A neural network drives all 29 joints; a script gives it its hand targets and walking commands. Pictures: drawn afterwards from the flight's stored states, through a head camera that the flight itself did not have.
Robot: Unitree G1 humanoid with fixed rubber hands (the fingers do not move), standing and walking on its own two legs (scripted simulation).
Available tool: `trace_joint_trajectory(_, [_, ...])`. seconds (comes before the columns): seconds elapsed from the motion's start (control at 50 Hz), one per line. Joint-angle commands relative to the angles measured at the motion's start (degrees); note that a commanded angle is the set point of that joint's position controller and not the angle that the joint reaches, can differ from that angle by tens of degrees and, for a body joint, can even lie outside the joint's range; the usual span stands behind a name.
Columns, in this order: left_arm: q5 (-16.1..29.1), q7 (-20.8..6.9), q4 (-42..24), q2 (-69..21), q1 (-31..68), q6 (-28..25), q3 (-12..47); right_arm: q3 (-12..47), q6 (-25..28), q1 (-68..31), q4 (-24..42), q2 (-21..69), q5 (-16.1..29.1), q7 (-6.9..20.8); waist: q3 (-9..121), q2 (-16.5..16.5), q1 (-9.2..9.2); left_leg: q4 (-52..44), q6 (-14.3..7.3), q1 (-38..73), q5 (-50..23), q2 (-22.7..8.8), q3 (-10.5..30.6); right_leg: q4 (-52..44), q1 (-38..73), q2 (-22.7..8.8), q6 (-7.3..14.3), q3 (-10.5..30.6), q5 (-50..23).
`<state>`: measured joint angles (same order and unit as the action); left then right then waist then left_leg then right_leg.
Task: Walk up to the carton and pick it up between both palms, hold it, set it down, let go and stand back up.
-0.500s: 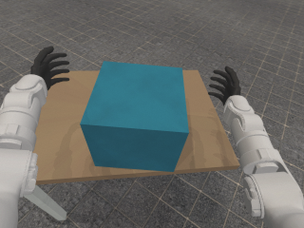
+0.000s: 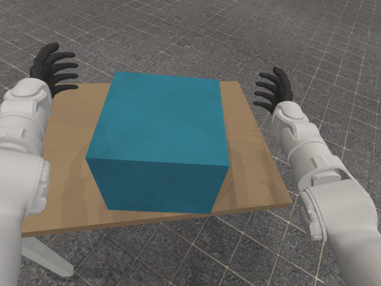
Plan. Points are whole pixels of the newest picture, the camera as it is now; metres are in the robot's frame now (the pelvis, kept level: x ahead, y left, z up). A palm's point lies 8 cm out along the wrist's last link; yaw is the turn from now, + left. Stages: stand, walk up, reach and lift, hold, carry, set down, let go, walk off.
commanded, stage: reach and lift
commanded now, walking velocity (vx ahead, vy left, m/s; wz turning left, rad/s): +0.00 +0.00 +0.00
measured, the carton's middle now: (163, 144) +0.46 -0.01 +0.00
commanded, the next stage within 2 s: none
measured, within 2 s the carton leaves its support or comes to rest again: neither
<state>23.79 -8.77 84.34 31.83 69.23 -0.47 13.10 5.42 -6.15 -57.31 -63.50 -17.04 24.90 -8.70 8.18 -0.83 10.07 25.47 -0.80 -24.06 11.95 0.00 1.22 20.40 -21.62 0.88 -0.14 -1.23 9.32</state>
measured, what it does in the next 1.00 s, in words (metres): stands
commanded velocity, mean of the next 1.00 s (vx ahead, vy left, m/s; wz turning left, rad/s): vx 0.00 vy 0.00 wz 0.00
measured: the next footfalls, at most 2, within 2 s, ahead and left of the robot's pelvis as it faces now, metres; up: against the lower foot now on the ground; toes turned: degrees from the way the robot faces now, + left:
none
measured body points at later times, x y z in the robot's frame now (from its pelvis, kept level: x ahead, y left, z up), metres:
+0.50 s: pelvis -0.01 +0.00 -0.02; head +0.05 +0.03 +0.43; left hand +0.48 +0.21 +0.09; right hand +0.41 -0.24 +0.08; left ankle +0.00 +0.11 -0.74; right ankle +0.00 -0.12 -0.74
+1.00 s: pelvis -0.02 +0.00 -0.03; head +0.06 +0.03 +0.41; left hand +0.48 +0.18 +0.07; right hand +0.42 -0.21 +0.07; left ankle +0.00 +0.11 -0.74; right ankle +0.00 -0.12 -0.74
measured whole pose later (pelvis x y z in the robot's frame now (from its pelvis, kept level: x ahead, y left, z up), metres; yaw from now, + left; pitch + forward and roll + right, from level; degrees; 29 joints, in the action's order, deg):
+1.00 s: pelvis -0.02 +0.00 -0.03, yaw +0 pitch +22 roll -2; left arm 20.6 -4.5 90.0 21.6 65.4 -16.1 12.0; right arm -0.4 11.0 -56.0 -72.7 -8.5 18.1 -9.6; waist 15.2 0.1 8.4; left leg 40.3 -0.4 -46.3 16.2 -0.1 2.0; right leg 35.9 -44.1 0.7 0.0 -2.8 14.1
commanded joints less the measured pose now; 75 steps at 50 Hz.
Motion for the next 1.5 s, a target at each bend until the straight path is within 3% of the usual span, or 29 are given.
trace_joint_trajectory(0.0, [0.04, -0.11, -5.95, 7.53, 20.16, -7.1, -0.74, -0.35, 6.45, -19.29, 8.25, -6.52, 0.07, 0.05, 26.28, 6.14, -1.27, 3.58, 1.68, 17.48, -23.69, 0.41, 0.1, 1.99, 3.12, -0.29, -0.09, -2.35, -21.29])
trace_joint_trajectory(0.2, [3.04, 3.09, -10.36, 7.46, 25.07, -13.51, -0.06, -5.99, 12.11, -22.0, 12.92, -6.72, -5.07, -0.05, 42.19, 8.18, -0.52, 8.07, 3.54, 14.37, -19.03, 0.28, -0.43, 6.69, -4.43, -0.38, -0.1, -3.23, -17.23])
trace_joint_trajectory(0.34, [1.62, 2.45, -0.03, 4.25, 21.8, -15.1, 1.62, -5.7, 14.12, -20.08, 0.73, -6.07, -5.21, 0.42, 35.87, 9.01, 0.03, 10.3, 4.03, 10.14, -17.3, -0.15, 0.5, 9.02, -8.69, -0.57, 0.16, -3.46, -13.54])
trace_joint_trajectory(0.44, [0.74, 2.13, 3.88, 2.69, 20.86, -17.08, 2.44, -3.36, 16.61, -19.43, -4.94, -5.52, -2.81, 1.51, 31.07, 9.01, -0.86, 11.14, 4.21, 8.62, -19.03, -0.45, 0.93, 9.67, -11.66, -0.57, 0.13, -3.87, -10.9])
trace_joint_trajectory(0.58, [2.34, 3.02, 0.57, 2.24, 23.04, -19.25, 3.3, -1.75, 18.47, -21.09, -0.9, -4.53, -1.18, 2.61, 37.08, 8.15, -1.92, 12.93, 3.89, 6.84, -19.6, -0.1, 0.28, 11.64, -12.94, -0.67, -0.51, -3.65, -11.37])
trace_joint_trajectory(0.72, [2.17, 3.52, -2.71, 1.08, 24.13, -20.0, 2.27, -3.47, 19.51, -22.85, 3.59, -3.55, -3.34, 1.33, 45.55, 7.75, -1.72, 15.5, 4.08, 4.33, -19.74, 0.7, -0.59, 14.38, -11.16, -0.66, -0.95, -2.93, -15.45])
trace_joint_trajectory(0.82, [-1.16, 3.9, -2.97, -0.56, 23.54, -19.07, -0.42, -5.77, 19.9, -23.02, 1.95, -2.57, -5.63, -0.43, 45.15, 8.21, -1.25, 16.37, 4.91, 4.35, -20.94, 0.71, -0.83, 14.65, -10.11, -0.21, -0.82, -2.88, -16.8])
trace_joint_trajectory(1.04, [-6.66, 5.81, -0.84, -5.51, 23.32, -17.03, -4.01, -8.74, 18.47, -22.53, -4.41, 2.43, -9.12, -1.68, 34.5, 8.53, -1.24, 13.25, 5.37, 5.2, -18.17, -0.37, -0.32, 11.66, -11.01, -0.08, -0.07, -3.19, -10.66])
trace_joint_trajectory(1.3, [-6.31, 6.93, -1.52, -7.2, 25.28, -17.27, -4.13, -11.72, 18.22, -24.9, 1.28, 4.4, -12.69, -2.91, 39.82, 8.18, -1.16, 12.74, 5.31, 3.75, -15.95, -0.26, -1.15, 12.16, -8.54, -0.47, -0.2, -2.67, -12.57])
trace_joint_trajectory(1.46, [-6.79, 6.78, -1.66, -8.87, 24.87, -17.31, -4.59, -11.73, 17.89, -24.61, -0.17, 5.74, -12.98, -2.66, 38.29, 7.83, -1.4, 12.76, 5.39, 4.37, -17.76, -0.6, -0.9, 11.91, -8.3, -0.36, -0.08, -2.89, -12.78])
trace_joint_trajectory(1.48, [-7.49, 6.66, -1.38, -7.5, 25.12, -17.37, -6.78, -11.59, 17.22, -25.33, -0.23, 6.5, -12.56, -2.17, 38.19, 6.94, -2.92, 11.71, 4.55, 2.59, -16.51, -0.29, -1.21, 12.12, -6.95, -0.52, 0.27, -3.02, -11.2])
